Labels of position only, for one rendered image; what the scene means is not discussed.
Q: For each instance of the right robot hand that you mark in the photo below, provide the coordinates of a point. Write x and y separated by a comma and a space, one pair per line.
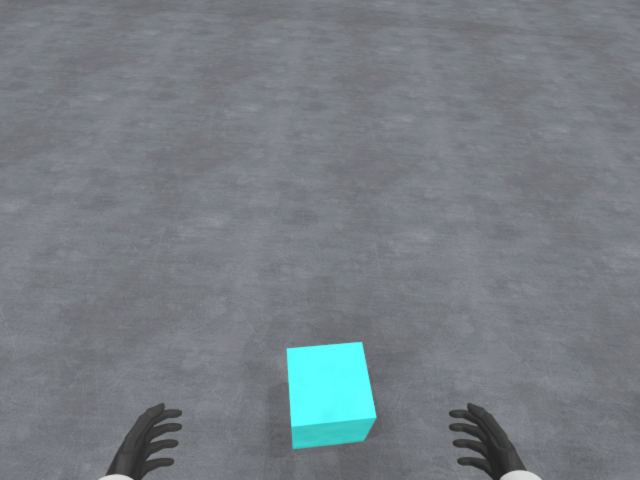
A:
500, 454

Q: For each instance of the carton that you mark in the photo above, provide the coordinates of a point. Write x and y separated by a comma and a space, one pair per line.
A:
330, 395

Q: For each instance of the left robot hand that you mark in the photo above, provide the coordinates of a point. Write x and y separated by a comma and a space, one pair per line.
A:
130, 459

